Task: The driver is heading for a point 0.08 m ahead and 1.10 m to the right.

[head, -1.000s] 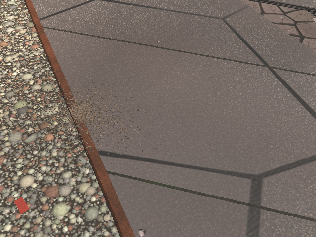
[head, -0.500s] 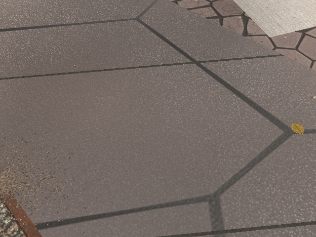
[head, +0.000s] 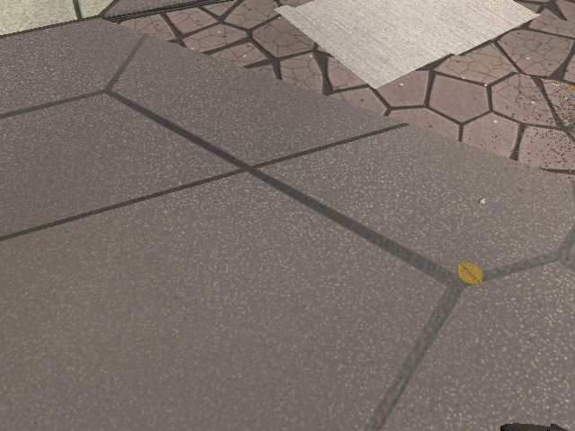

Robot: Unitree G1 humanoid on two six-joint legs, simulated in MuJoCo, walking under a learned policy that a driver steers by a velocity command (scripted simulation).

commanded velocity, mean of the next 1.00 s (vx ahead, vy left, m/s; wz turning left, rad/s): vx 0.50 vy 0.00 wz -0.60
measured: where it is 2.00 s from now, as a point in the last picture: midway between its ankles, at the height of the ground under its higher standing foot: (528, 271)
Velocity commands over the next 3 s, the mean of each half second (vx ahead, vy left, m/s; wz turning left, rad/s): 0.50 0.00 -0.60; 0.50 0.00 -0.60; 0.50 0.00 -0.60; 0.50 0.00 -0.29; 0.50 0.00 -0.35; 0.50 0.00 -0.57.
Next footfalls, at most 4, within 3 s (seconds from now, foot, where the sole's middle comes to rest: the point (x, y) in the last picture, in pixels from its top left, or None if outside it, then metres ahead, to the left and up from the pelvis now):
0.38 right None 0.35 -0.19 -0.77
0.86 left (356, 343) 0.68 -0.10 -0.77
1.36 right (513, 333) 0.71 -0.49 -0.77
1.84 left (527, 226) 1.05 -0.61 -0.77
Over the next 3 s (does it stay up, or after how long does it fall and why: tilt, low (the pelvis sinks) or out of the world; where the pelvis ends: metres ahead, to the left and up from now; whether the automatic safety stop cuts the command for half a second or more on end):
stays up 1.13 -1.13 -0.04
